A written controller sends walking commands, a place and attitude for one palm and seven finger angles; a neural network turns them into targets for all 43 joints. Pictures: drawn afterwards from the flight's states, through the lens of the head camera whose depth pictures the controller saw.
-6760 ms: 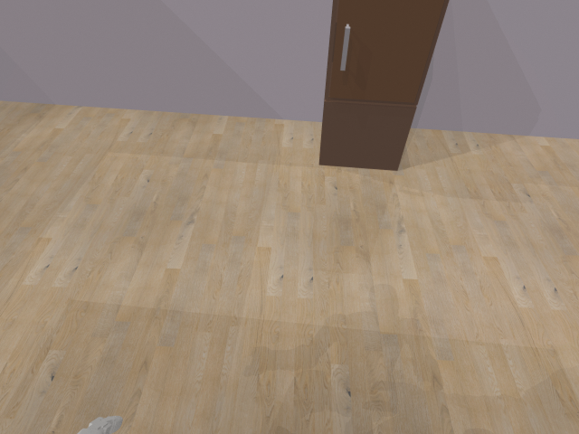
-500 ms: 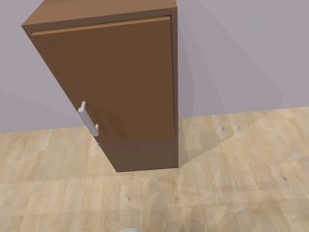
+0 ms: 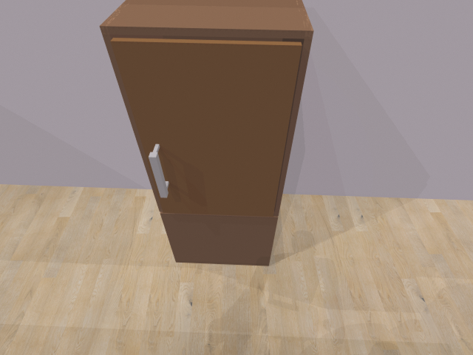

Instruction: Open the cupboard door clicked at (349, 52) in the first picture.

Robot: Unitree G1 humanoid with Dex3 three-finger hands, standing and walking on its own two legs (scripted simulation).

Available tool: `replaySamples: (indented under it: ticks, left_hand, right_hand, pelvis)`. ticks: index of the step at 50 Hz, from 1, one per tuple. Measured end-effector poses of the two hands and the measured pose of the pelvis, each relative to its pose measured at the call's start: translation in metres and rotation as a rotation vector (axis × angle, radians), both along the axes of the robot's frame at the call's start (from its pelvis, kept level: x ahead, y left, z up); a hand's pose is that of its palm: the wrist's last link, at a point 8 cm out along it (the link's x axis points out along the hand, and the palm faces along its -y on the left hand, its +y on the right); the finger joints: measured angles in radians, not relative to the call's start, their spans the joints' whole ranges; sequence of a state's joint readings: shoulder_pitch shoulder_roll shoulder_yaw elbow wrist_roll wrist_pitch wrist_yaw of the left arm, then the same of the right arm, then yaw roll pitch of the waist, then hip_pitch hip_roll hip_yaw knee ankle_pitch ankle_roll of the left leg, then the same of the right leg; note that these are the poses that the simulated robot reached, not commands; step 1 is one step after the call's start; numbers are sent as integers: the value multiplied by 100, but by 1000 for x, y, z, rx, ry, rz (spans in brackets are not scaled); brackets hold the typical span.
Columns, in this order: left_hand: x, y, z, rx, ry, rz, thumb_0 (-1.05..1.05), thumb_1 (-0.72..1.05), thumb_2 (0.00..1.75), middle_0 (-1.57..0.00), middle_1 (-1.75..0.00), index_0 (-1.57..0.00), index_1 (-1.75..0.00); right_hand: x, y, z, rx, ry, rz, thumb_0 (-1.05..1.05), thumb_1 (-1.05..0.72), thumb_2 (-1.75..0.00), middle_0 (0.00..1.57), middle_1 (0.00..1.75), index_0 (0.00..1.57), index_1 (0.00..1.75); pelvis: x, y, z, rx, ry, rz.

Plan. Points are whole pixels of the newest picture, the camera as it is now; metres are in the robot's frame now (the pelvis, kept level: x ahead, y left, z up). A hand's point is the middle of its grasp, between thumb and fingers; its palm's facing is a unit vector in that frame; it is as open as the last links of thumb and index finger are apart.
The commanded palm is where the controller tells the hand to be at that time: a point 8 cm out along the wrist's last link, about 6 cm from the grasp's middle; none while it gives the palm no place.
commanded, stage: come to a stop and stand still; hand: left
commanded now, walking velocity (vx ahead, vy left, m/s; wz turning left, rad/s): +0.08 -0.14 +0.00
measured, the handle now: (160, 171) +0.59 +0.29 -0.12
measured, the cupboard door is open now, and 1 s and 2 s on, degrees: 0 0 0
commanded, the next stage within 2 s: look again from close up in 0.22 s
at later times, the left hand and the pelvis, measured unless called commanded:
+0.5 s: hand out of the picture +0.05 +0.17 -0.18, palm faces -0.01 -0.97 -0.24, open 7.3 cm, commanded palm none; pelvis +0.03 -0.01 -0.01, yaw +0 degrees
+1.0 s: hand out of the picture -0.02 +0.15 -0.18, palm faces +0.07 -0.98 -0.18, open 7.4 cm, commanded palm none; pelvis +0.00 -0.01 -0.01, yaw +1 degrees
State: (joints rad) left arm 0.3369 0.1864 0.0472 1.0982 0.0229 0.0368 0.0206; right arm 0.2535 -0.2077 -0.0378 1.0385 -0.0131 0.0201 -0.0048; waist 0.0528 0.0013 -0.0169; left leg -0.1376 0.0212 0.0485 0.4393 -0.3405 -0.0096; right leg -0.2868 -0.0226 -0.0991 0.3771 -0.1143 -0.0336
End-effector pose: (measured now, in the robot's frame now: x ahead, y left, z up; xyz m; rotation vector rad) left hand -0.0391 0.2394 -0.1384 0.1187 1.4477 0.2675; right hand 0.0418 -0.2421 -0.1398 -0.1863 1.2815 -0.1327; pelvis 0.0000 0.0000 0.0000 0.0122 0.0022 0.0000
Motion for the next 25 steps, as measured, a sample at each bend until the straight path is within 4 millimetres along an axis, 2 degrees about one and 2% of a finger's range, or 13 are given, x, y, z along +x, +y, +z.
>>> replaySamples:
  ticks: [2,7,13,18,25]
  left_hand:
    - [0,6,-9,-21,5,-7,0,90,90,-20,-30,-20,-30]
    - [15,6,-11,-65,-19,-30,0,90,90,-20,-30,-20,-30]
    - [41,-9,-14,-84,-25,-71,0,91,90,-20,-30,-19,-30]
    - [66,-17,-13,-26,-33,-125,1,93,90,-20,-30,-20,-30]
    - [81,-23,-10,4,-79,-140,1,94,90,-20,-30,-20,-30]
  right_hand:
    - [-19,12,-1,-13,23,-18,0,-91,-90,20,30,20,30]
    - [-63,40,6,7,143,-44,0,-90,-90,20,30,20,30]
    - [-87,55,0,47,227,-93,0,-90,-90,20,30,20,30]
    - [-89,50,-16,98,257,-130,0,-90,-90,20,30,20,30]
    - [-48,33,-27,92,143,-102,0,-90,-90,20,30,20,30]
  pelvis:
    - [-3,7,-3,-17,0,9]
    - [1,12,4,-18,1,22]
    - [10,8,1,7,11,4]
    - [16,-4,-8,1,13,-18]
    - [26,-9,-12,-16,6,0]
